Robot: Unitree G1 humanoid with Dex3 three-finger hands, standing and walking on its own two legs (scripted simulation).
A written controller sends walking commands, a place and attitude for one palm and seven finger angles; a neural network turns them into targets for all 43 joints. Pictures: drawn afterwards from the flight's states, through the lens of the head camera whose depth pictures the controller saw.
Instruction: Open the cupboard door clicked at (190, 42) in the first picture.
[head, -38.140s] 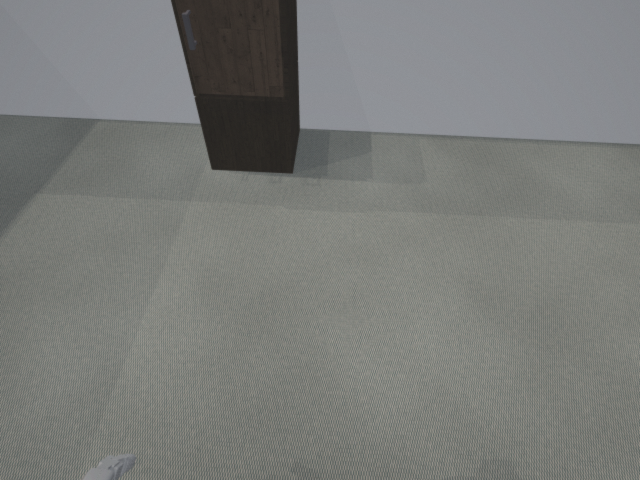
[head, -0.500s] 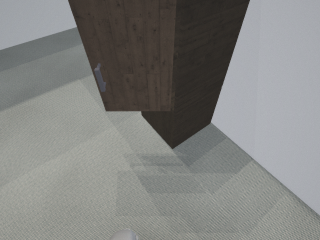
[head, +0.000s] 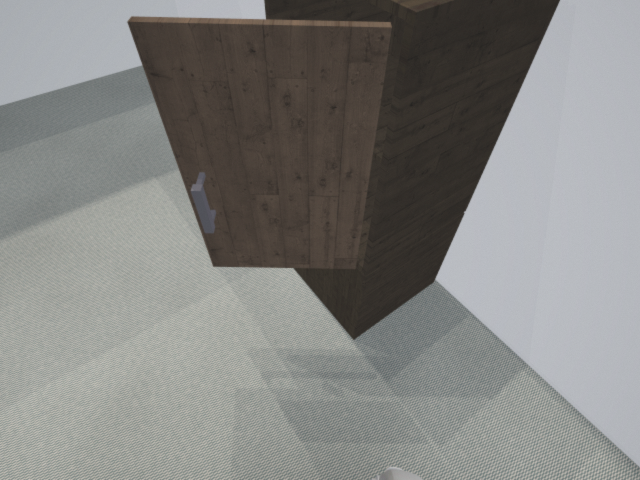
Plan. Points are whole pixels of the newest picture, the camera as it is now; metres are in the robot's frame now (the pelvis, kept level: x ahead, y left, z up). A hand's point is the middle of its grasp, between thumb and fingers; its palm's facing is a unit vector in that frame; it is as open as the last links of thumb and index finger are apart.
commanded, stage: come to a stop and stand still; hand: left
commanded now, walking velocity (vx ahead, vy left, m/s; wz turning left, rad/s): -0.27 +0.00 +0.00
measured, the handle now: (205, 203) +0.61 +0.27 -0.09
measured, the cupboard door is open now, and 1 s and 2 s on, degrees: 53 53 53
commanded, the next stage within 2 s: look again from close up in 1.06 s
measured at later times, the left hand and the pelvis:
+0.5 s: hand out of the picture +0.07 +0.18 -0.19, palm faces +0.09 -0.98 -0.19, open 7.4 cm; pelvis +0.01 -0.01 -0.01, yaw +2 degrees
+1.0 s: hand out of the picture -0.02 +0.14 -0.18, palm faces +0.04 -0.99 -0.16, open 7.4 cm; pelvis -0.02 -0.02 +0.00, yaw +1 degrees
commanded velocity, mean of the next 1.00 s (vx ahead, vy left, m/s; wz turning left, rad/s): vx -0.07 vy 0.04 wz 0.00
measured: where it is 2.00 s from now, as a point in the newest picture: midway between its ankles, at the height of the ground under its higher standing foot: outside the picture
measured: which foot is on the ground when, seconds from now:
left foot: down 0.00-0.12, up 0.14-0.40, down 0.42-1.00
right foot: up 0.00-0.06, down 0.08-0.44, up 0.46-0.68, down 0.70-1.00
